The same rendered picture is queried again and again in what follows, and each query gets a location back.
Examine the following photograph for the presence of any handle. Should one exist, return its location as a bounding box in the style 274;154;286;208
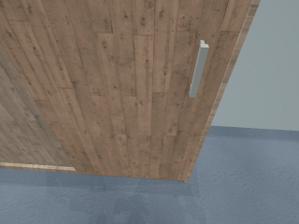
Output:
189;40;209;98

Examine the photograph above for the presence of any wardrobe door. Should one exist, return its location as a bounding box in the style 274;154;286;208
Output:
0;0;252;181
0;43;74;167

